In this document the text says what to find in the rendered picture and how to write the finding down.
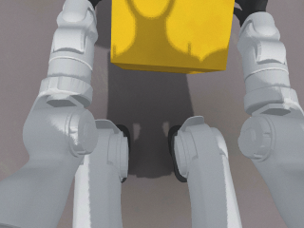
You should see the robot left hand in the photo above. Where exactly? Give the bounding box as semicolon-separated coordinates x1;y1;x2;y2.
88;0;102;10

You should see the robot left forearm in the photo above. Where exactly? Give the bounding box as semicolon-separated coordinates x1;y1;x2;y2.
22;0;98;142

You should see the right robot shin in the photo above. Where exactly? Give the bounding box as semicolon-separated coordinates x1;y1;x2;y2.
177;116;228;177

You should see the robot right hand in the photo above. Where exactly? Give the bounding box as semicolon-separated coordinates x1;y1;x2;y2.
233;0;268;27

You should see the left robot upper arm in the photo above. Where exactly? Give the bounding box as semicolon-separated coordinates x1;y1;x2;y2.
0;105;99;228

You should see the right robot upper arm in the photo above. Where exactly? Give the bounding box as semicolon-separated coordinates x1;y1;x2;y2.
237;113;304;228

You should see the robot right thigh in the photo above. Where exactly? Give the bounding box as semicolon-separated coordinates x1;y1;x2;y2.
174;123;242;228

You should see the carton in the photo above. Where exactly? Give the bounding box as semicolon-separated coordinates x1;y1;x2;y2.
110;0;235;74

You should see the robot right forearm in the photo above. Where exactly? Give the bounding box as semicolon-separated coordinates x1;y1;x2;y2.
237;11;304;120

